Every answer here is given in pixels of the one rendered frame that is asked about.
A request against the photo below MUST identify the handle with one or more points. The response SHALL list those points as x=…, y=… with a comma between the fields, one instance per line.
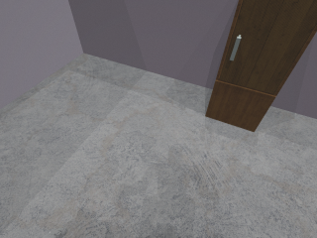
x=235, y=48

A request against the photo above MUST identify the robot left hand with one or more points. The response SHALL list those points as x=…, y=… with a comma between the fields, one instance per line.
x=56, y=233

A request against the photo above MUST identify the cupboard door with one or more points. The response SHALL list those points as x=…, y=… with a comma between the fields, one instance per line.
x=273, y=33

